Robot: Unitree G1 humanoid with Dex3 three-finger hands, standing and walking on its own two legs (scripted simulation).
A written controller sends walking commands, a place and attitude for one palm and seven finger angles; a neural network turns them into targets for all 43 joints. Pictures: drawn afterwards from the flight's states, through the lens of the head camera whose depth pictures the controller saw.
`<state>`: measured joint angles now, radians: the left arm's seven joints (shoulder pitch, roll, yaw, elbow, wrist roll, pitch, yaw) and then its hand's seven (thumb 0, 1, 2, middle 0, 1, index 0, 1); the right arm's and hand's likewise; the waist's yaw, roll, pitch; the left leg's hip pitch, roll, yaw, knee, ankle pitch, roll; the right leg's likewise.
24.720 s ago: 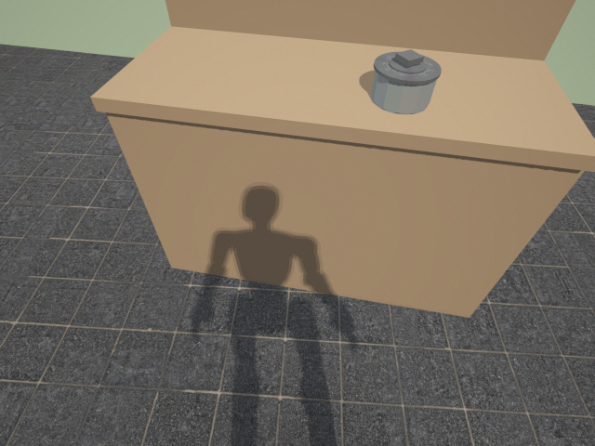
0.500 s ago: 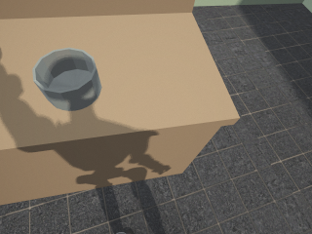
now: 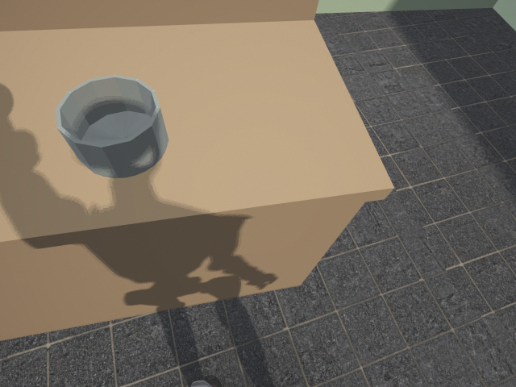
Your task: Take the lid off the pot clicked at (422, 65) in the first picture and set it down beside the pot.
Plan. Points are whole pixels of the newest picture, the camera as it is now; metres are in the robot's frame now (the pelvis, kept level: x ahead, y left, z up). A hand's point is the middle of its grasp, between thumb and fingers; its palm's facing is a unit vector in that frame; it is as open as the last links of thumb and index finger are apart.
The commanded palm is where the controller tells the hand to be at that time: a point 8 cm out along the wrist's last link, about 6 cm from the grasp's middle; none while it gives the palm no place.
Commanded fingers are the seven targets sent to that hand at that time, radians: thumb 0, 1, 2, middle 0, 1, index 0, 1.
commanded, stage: lower the lid onto the table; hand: left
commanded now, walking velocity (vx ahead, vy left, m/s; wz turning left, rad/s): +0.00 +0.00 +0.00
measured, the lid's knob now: out of the picture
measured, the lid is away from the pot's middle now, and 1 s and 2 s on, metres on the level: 0.23 0.25 0.24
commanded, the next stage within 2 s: open the fingers wide in 1.60 s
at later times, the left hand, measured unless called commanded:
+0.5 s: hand out of the picture +0.45 +0.41 +0.17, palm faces -0.37 -0.32 -0.87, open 8.7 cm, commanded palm +0.52 +0.42 +0.24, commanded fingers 0.00 0.61 0.93 -0.75 -1.18 -0.67 -1.11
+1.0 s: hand out of the picture +0.44 +0.42 +0.14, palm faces -0.41 -0.32 -0.86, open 8.7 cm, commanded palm +0.52 +0.43 +0.20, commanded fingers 0.00 0.61 0.93 -0.75 -1.18 -0.67 -1.11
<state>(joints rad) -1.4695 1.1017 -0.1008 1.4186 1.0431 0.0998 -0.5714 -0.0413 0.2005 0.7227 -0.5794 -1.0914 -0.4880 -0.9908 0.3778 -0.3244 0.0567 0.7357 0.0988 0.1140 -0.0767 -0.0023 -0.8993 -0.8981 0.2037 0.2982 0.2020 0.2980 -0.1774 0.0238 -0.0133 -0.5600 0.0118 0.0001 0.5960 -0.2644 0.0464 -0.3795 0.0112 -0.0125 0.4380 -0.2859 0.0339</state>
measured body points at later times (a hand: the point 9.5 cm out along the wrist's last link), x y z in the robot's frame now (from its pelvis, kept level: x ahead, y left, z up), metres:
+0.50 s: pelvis +0.00 +0.01 -0.01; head +0.11 +0.04 +0.43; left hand +0.47 +0.42 +0.22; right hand -0.04 -0.28 -0.11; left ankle +0.01 +0.09 -0.73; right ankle -0.06 -0.15 -0.73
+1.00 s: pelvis -0.01 +0.01 -0.01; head +0.10 +0.04 +0.42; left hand +0.46 +0.43 +0.19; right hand -0.06 -0.27 -0.11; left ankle +0.01 +0.09 -0.73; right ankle -0.06 -0.15 -0.73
